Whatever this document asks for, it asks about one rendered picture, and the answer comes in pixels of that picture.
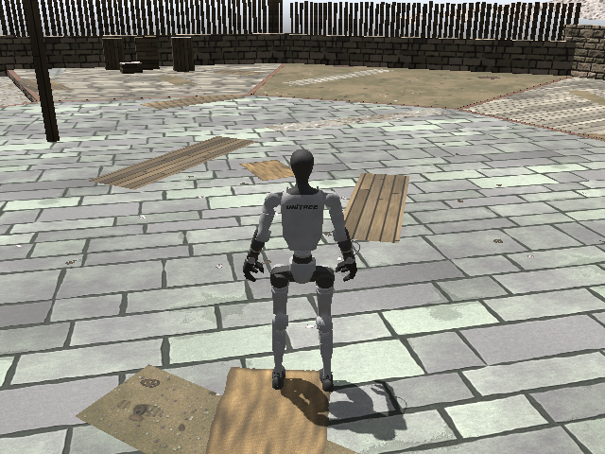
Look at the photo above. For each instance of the left robot foot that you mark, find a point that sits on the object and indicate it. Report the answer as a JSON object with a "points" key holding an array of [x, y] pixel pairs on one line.
{"points": [[278, 382]]}

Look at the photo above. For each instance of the robot right upper arm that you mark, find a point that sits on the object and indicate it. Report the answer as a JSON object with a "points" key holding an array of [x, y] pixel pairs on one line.
{"points": [[331, 199]]}

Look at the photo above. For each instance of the left robot hand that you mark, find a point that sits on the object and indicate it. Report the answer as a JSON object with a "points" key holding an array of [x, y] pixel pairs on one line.
{"points": [[251, 267]]}

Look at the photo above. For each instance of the robot left upper arm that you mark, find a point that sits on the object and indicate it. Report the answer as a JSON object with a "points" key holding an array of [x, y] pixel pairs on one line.
{"points": [[273, 199]]}

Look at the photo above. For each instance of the robot left forearm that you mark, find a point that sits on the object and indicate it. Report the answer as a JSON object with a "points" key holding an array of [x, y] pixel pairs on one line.
{"points": [[255, 249]]}

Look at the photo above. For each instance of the right robot hand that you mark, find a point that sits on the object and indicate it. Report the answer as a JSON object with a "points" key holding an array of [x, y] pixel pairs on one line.
{"points": [[347, 267]]}

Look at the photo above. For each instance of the robot right forearm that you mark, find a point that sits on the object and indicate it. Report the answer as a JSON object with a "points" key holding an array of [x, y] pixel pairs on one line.
{"points": [[347, 249]]}

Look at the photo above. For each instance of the robot left thigh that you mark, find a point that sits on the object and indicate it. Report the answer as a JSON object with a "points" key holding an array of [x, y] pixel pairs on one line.
{"points": [[279, 280]]}

